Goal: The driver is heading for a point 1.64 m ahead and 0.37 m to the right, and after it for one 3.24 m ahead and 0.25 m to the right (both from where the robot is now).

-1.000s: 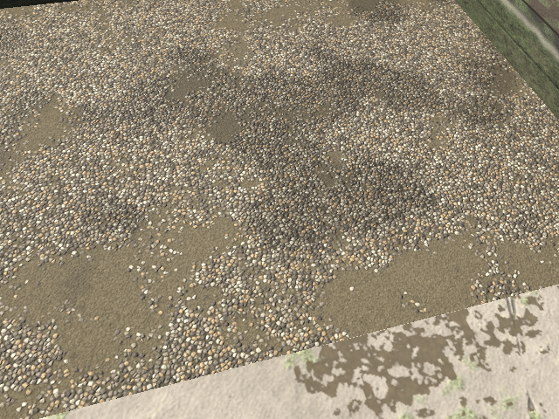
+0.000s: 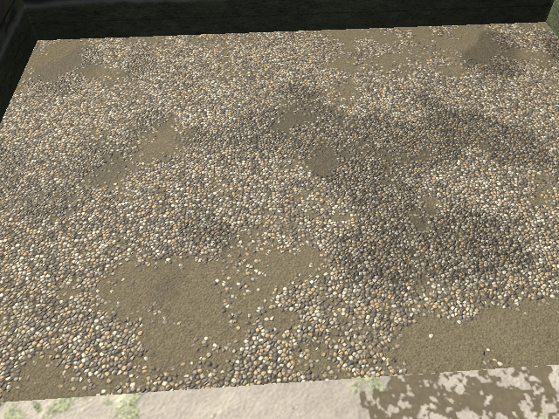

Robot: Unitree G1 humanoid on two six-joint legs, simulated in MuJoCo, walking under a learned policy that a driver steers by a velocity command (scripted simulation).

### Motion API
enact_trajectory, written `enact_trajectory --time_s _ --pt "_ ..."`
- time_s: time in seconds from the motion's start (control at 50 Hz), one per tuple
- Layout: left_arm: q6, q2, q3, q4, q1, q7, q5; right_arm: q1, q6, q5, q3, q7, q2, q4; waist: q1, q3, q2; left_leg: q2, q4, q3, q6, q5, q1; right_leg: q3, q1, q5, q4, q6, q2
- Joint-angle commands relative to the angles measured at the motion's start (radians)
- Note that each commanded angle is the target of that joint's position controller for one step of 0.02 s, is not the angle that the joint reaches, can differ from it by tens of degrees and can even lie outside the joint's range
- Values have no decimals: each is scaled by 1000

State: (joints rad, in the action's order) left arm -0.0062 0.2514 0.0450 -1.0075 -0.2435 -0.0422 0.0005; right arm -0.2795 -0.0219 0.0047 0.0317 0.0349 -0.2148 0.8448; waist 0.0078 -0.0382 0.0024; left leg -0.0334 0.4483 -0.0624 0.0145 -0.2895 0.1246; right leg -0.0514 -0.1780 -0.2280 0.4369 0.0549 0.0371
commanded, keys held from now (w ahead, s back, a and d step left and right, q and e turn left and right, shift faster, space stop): no key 0.24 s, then w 0.76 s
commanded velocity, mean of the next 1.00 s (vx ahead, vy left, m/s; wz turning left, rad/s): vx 0.27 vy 0.00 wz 0.00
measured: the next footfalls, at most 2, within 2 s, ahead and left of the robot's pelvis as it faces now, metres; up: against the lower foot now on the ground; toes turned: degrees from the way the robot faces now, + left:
left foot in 0.90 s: +0.35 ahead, +0.10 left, +0.00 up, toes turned +1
right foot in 1.38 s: +0.47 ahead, -0.15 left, +0.00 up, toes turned +3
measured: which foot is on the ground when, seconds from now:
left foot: down 0.00-0.48, up 0.50-0.88, down 0.90-1.00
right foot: down 0.00-0.90, up 0.92-1.00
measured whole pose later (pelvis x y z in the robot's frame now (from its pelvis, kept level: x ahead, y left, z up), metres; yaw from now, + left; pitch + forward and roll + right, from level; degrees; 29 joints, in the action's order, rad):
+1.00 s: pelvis +0.23 +0.02 -0.02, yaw +0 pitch -1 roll +0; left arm -0.04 0.20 0.04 -1.03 -0.44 -0.05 0.04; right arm -0.16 0.04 0.00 0.04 -0.02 -0.19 0.91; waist 0.01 -0.06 -0.03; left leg -0.03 0.60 0.05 0.06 -0.19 0.40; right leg -0.07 -0.34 -0.46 1.28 -0.03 -0.02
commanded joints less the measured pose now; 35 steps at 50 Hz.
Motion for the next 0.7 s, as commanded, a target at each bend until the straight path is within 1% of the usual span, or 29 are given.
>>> enact_trajectory --time_s 0.02,0.14,0.16,0.24,0.26,0.28,0.3,0.32,0.34,0.36,0.38,0.4,0.42,0.44,0.46,0.48,0.5,0.52,0.54,0.56,0.58,0.6,0.62,0.64,0.66,0.68,0.7 --pt "-5 100 19 4 -32 -9 2 -37 10 -2 28 5 -110 -8 -2 -6 10 70 -100 -63 23 217 62 -7 34 145 -40 -22 9" --pt "2 89 18 -44 -56 -19 3 -65 9 -5 29 11 -101 63 -3 -16 10 57 -100 -43 17 233 61 0 35 150 -43 -27 5" --pt "6 78 14 -51 -63 -20 6 -70 6 -6 27 14 -94 74 -3 -21 2 61 -101 -43 14 237 67 -1 39 161 -47 -29 3" --pt "13 69 11 -72 -80 -24 5 -89 3 -7 27 19 -92 115 -3 -25 8 54 -104 -32 9 227 73 3 47 161 -48 -33 1" --pt "16 51 6 -83 -97 -25 3 -104 2 -6 23 21 -79 130 -2 -6 13 49 -118 -28 10 136 68 16 56 92 -50 -33 -9" --pt "19 40 3 -87 -100 -28 4 -106 -1 -8 21 24 -75 139 -2 -22 20 45 -135 -31 15 1 86 31 43 -1 -44 -35 -23" --pt "21 40 3 -83 -88 -31 8 -103 -3 -13 26 29 -88 141 -7 -50 32 45 -149 -42 31 -166 112 50 10 -107 -15 -40 -43" --pt "18 39 3 -73 -74 -34 12 -100 -4 -19 32 34 -109 138 -12 -76 56 59 -164 -73 58 -323 136 75 -39 -222 34 -49 -66" --pt "9 32 2 -62 -58 -34 13 -105 -1 -23 37 37 -125 133 -21 -107 86 97 -194 -130 90 -434 150 88 -103 -277 85 -58 -76" --pt "-5 17 -2 -48 -38 -30 12 -128 5 -27 43 37 -146 133 -35 -131 125 157 -235 -215 128 -500 139 101 -168 -265 151 -64 -77" --pt "-22 5 -3 -40 -35 -20 15 -144 11 -31 52 35 -172 136 -39 -148 161 216 -263 -294 164 -519 131 106 -215 -227 212 -72 -68" --pt "-39 -1 -4 -38 -40 -10 16 -145 17 -36 56 34 -177 135 -36 -162 171 255 -271 -347 194 -500 165 83 -209 -204 249 -87 -41" --pt "-54 -2 -1 -46 -79 -1 19 -112 23 -36 53 32 -163 126 -5 -161 166 260 -254 -342 198 -453 200 72 -169 -191 232 -106 -23" --pt "-66 -11 -1 -66 -144 5 21 -44 21 -43 43 30 -134 102 41 -157 161 225 -211 -279 177 -374 265 74 -71 -165 150 -121 -15" --pt "-73 0 7 -107 -255 9 19 7 21 -46 35 27 -107 87 91 -131 111 161 -110 -191 142 -286 343 51 71 -124 48 -129 -16" --pt "-75 75 31 -139 -369 13 15 35 29 -38 17 24 -46 74 122 -80 -66 40 179 -31 82 -165 439 -163 191 -133 -74 -167 105" --pt "-78 211 62 -151 -456 30 9 26 46 -35 12 28 -15 36 125 -42 -308 -49 464 60 39 -252 591 -561 268 -167 -223 -301 316" --pt "-89 136 39 -130 -403 36 -7 13 69 -50 21 25 -48 39 87 -73 -197 -9 655 -55 47 -282 665 -658 249 -120 -233 -342 366" --pt "-94 80 26 -105 -347 36 -6 -9 83 -58 24 16 -57 52 56 -96 -131 21 760 -77 63 -222 704 -542 240 -30 -194 -322 347" --pt "-91 46 17 -85 -311 38 3 -43 88 -48 24 7 -47 79 37 -68 -121 58 804 -50 77 -162 705 -429 250 -11 -170 -292 296" --pt "-83 28 7 -73 -285 38 6 -24 91 -46 33 2 -66 81 33 -71 -115 90 772 -34 84 -93 723 -344 246 26 -172 -264 260" --pt "-76 -3 -4 -71 -283 37 1 2 92 -40 39 -5 -73 79 31 -61 -125 115 707 -11 81 -26 681 -259 216 75 -183 -237 213" --pt "-70 -16 -9 -78 -308 34 -5 22 90 -36 40 -14 -64 81 38 -56 -138 117 654 22 68 17 648 -212 199 120 -196 -233 184" --pt "-65 -7 -10 -85 -335 28 -7 58 87 -33 35 -20 -45 74 47 -63 -135 116 589 46 53 47 637 -185 187 159 -208 -239 176" --pt "-60 4 -10 -87 -356 22 -9 115 85 -35 28 -24 -25 57 61 -77 -117 113 506 63 40 82 627 -156 175 193 -213 -243 171" --pt "-57 20 -9 -80 -352 15 -9 171 86 -37 19 -25 -5 34 66 -91 -104 107 414 73 32 112 600 -133 145 217 -219 -243 165" --pt "-56 41 -6 -77 -347 10 -9 215 85 -40 11 -25 2 17 69 -109 -111 95 341 88 24 145 567 -115 113 247 -226 -242 164"
Keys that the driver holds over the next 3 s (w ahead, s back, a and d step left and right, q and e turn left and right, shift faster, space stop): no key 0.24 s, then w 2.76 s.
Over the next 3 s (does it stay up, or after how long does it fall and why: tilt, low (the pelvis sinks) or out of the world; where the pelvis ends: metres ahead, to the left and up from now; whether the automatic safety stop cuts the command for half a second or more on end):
stays up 0.42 -0.01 0.01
